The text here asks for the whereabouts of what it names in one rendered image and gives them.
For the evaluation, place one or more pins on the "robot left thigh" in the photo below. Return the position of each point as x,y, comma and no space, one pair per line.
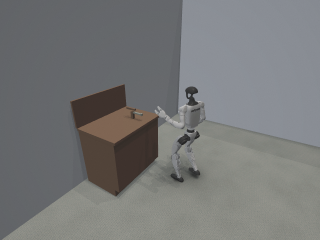
179,141

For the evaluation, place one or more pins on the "robot left hand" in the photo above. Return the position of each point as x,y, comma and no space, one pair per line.
162,113

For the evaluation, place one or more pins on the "humanoid robot torso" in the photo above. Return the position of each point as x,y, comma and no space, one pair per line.
192,118

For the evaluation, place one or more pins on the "counter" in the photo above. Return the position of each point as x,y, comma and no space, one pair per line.
117,144

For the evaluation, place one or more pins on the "robot left forearm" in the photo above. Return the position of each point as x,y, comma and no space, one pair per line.
172,122

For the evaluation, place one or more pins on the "tap lever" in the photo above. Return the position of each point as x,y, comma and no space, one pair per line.
137,113

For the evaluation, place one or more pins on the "right robot upper arm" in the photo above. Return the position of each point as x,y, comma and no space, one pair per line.
202,111

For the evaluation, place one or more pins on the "left robot upper arm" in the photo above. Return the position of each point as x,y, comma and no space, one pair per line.
182,113

